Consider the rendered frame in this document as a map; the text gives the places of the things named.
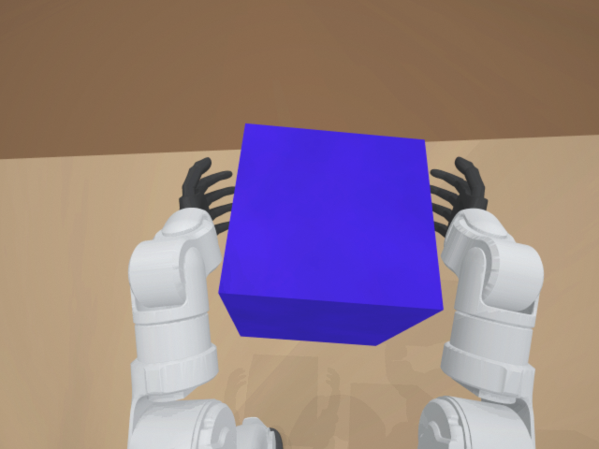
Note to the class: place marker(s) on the left robot hand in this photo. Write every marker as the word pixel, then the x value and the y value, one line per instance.
pixel 194 188

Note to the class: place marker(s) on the robot left shin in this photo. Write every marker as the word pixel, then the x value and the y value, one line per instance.
pixel 252 420

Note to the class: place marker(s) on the left robot thigh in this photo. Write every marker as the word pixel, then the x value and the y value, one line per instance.
pixel 255 436

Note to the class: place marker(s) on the carton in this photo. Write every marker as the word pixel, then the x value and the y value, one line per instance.
pixel 331 237

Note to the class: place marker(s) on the left robot forearm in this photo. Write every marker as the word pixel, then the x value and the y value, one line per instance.
pixel 167 277

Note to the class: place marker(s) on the right robot forearm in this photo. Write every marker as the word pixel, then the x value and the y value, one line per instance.
pixel 496 305

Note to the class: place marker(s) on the robot left upper arm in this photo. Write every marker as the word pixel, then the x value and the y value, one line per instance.
pixel 186 424

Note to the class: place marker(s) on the robot right upper arm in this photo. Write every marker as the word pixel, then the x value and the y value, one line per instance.
pixel 459 423

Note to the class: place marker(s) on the right robot hand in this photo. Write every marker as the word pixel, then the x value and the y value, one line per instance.
pixel 471 192

